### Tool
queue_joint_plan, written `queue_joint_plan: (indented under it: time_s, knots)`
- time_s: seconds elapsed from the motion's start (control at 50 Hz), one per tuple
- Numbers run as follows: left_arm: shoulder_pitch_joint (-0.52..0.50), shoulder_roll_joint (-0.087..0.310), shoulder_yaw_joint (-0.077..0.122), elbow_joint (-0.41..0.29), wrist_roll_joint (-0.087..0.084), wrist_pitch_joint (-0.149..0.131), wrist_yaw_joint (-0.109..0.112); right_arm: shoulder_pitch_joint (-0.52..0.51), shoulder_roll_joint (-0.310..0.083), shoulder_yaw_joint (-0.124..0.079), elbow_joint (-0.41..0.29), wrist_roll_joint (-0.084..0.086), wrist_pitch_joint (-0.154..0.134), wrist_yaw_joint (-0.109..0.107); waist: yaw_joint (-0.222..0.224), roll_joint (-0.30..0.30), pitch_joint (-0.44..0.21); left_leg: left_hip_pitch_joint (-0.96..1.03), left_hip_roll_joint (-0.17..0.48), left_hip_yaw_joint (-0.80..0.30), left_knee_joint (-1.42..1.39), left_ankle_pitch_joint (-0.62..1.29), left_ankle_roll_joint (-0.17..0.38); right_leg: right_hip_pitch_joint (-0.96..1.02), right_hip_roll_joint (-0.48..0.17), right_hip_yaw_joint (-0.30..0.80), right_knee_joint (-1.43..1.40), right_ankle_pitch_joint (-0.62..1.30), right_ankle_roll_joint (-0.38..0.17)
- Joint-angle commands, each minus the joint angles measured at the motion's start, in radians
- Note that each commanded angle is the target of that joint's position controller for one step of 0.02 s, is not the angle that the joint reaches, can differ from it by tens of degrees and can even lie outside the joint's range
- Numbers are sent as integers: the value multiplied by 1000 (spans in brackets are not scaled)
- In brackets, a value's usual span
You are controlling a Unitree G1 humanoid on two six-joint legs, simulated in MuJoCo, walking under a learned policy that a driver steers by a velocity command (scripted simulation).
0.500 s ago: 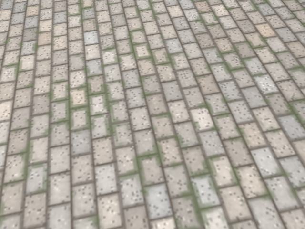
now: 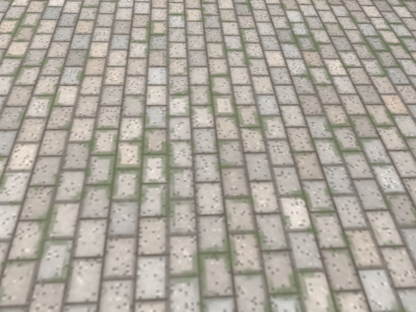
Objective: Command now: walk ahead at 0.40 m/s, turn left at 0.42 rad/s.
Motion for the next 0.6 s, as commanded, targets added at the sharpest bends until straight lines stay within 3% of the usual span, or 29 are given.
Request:
queue_joint_plan:
  time_s: [0.02,0.04,0.06,0.08,0.1,0.12,0.16,0.18,0.3,0.36,0.4,0.44,0.46,0.48,0.5,0.52,0.54,0.56,0.58,0.6]
  knots:
    - [-84,120,21,-71,-3,-21,-1,208,-136,-45,11,-11,-32,-11,-146,76,-18,377,-25,-53,-146,-21,63,-322,-175,15,267,291,-103]
    - [-134,38,-7,-146,-7,-27,-9,350,-265,-79,18,-21,-40,-25,-195,326,-94,550,278,-567,-330,-284,178,-589,-29,-110,658,65,-23]
    - [-171,72,0,-159,23,-29,-11,319,-255,-69,21,5,-41,-24,-155,281,-47,524,344,-837,-432,-297,238,-781,42,50,795,-200,-20]
    - [-165,99,4,-152,24,-32,-20,248,-221,-64,7,14,-36,-25,-116,162,32,462,327,-698,-388,-234,239,-814,-43,110,845,-134,-29]
    - [-156,108,5,-138,11,-38,-31,191,-175,-53,-9,13,-36,-25,-84,87,62,391,273,-588,-375,-107,210,-778,-75,112,819,-37,-27]
    - [-148,104,5,-131,9,-38,-34,158,-156,-46,-19,15,-38,-29,-59,61,80,341,222,-499,-387,16,178,-740,-95,106,765,12,-16]
    - [-129,96,-1,-118,30,-16,-38,142,-141,-38,-20,21,-51,-35,-36,86,56,306,154,-393,-391,269,155,-677,-96,79,730,76,22]
    - [-134,90,-2,-124,32,-6,-39,158,-148,-40,-12,26,-57,-35,-31,87,44,301,144,-370,-385,369,160,-674,-88,67,726,91,38]
    - [-359,60,-21,-217,16,6,-42,261,-146,-45,33,25,-58,-46,-85,97,81,283,89,-330,-372,548,143,-726,-58,27,505,241,79]
    - [-453,49,-32,-258,6,-2,-45,296,-152,-47,48,21,-57,-55,-118,109,82,309,94,-354,-345,621,127,-684,-29,24,366,307,64]
    - [-467,64,-32,-277,0,-6,-41,290,-163,-50,49,18,-58,-63,-111,115,78,331,118,-387,-328,674,111,-622,-18,40,294,321,38]
    - [-363,96,-22,-253,-3,-12,-28,226,-181,-54,35,15,-61,-68,-49,120,43,306,113,-387,-258,805,70,-432,12,49,225,275,3]
    - [-250,128,-9,-217,-5,-16,-16,203,-194,-57,29,11,-63,-65,-6,118,-18,301,95,-382,-142,933,48,-288,41,46,225,220,-14]
    - [-99,152,3,-178,-7,-25,-2,182,-203,-59,27,16,-66,-57,70,91,-99,262,52,-352,50,928,28,-103,23,50,171,236,-35]
    - [44,205,18,-168,15,-35,18,192,-145,-44,7,23,-74,-48,115,18,-218,134,-4,-317,303,671,16,121,-156,223,143,45,-70]
    - [56,284,39,-178,43,-32,23,312,-24,-20,-22,54,-70,-49,40,-233,-342,-166,-159,-206,617,-134,-11,352,-455,693,66,-61,-178]
    - [-5,229,35,-180,17,-19,15,306,-119,-27,-6,15,-60,-54,16,-169,-312,-246,-107,-197,720,-177,4,253,-448,862,-11,-138,-208]
    - [-79,142,18,-188,7,-18,10,248,-131,-33,5,4,-54,-50,-5,-62,-155,-258,-56,-185,721,-77,2,97,-407,698,-34,-147,-199]
    - [-113,84,4,-182,7,-23,3,198,-119,-27,4,-1,-53,-43,-8,7,-73,-240,-24,-169,679,-16,0,-14,-352,556,-53,-56,-185]
    - [-115,66,-2,-168,10,-28,3,179,-101,-25,2,-4,-48,-34,-21,-15,-33,-222,-4,-164,637,-2,-4,-81,-306,455,-75,33,-164]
